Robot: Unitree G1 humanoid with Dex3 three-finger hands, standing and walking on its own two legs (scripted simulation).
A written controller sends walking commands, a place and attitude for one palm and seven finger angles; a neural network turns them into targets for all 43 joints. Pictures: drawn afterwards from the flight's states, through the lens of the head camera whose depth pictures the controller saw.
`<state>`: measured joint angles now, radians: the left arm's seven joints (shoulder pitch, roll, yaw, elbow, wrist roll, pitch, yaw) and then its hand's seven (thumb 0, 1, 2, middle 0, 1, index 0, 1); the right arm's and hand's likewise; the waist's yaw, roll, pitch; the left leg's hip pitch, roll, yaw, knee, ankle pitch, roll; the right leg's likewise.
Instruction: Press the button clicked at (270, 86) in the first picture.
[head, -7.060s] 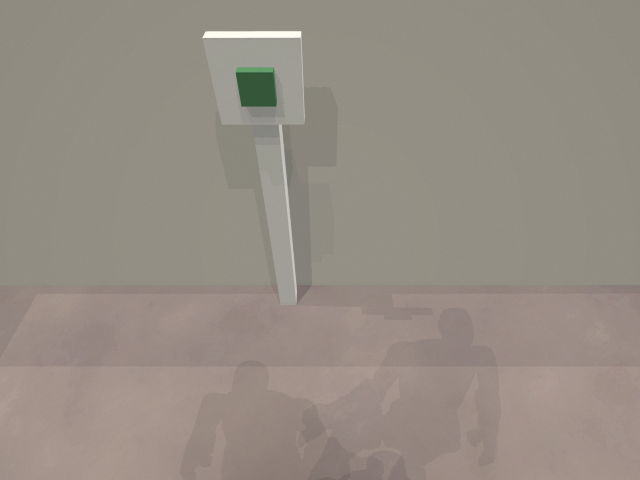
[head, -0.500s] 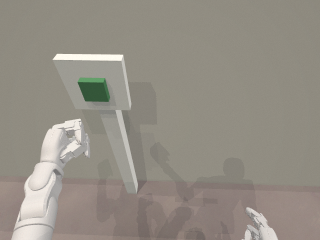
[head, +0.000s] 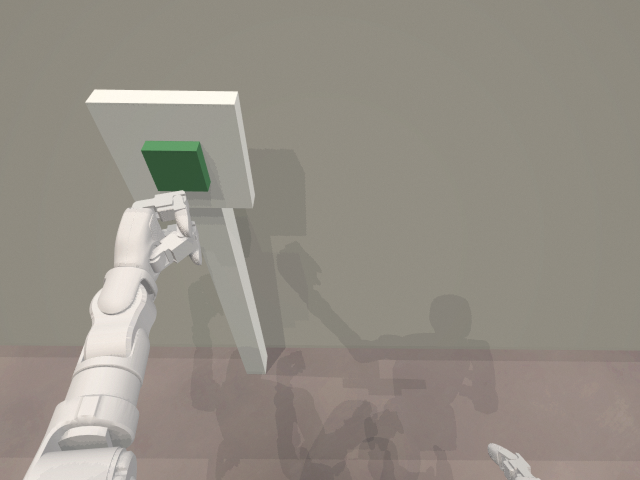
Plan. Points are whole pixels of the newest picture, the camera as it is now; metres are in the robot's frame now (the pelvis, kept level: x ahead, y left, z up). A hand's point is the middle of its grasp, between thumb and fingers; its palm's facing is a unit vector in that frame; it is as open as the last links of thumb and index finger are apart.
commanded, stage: aim a knuckle at the button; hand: left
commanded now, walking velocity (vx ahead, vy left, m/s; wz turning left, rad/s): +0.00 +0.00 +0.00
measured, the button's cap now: (178, 165) +0.49 +0.21 +0.13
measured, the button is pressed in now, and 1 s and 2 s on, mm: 0 0 14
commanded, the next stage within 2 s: press the button with the knuckle in 0.78 s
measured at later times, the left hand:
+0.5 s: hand (198, 231) +0.40 +0.17 +0.09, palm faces +0.03 -1.00 -0.02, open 3.1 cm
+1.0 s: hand (202, 229) +0.41 +0.17 +0.09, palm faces +0.03 -1.00 -0.01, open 3.1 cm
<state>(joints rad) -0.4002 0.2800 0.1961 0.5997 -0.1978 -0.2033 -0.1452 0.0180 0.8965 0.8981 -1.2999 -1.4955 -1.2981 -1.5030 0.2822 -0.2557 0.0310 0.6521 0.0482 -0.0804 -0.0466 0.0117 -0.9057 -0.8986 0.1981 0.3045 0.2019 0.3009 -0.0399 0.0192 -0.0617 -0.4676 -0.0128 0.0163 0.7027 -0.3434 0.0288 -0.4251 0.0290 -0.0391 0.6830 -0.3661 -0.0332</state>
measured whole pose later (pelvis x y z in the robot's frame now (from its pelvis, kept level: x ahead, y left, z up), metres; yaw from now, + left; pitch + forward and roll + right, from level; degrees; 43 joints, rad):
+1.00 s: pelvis +0.00 +0.00 +0.00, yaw +0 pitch +8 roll -1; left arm -0.51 0.29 0.21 0.74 -0.18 -0.25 -0.14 0.02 0.90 0.90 -1.30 -1.50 -1.30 -1.50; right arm 0.29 -0.26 0.03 0.63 0.05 -0.02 -0.04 0.01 -0.91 -0.90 0.20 0.30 0.20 0.30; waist -0.05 0.02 -0.07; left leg -0.53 -0.01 0.01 0.74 -0.35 0.03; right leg -0.48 0.04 -0.04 0.72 -0.38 -0.04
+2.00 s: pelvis -0.03 +0.00 -0.02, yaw +1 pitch +12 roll -2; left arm -0.88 0.42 0.26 1.18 -0.14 -0.37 -0.16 0.00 0.76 0.95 -1.30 -1.50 -1.35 -1.50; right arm 0.38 -0.27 0.04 0.70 0.03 -0.03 -0.03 0.01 -0.91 -0.90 0.20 0.30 0.20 0.30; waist -0.12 0.02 -0.07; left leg -0.70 0.00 -0.01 0.83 -0.35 0.03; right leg -0.64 0.04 -0.07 0.79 -0.36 -0.04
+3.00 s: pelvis +0.00 +0.00 -0.01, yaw -1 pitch +8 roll -1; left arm -0.40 0.27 0.23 0.63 -0.20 -0.26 -0.15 0.01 0.89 0.90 -1.30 -1.50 -1.30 -1.50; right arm 0.32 -0.26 0.02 0.58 0.05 -0.02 -0.02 0.01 -0.91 -0.90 0.20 0.30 0.20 0.30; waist -0.05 0.03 -0.10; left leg -0.53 0.00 0.03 0.76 -0.37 0.03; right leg -0.49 0.05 -0.02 0.73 -0.38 -0.03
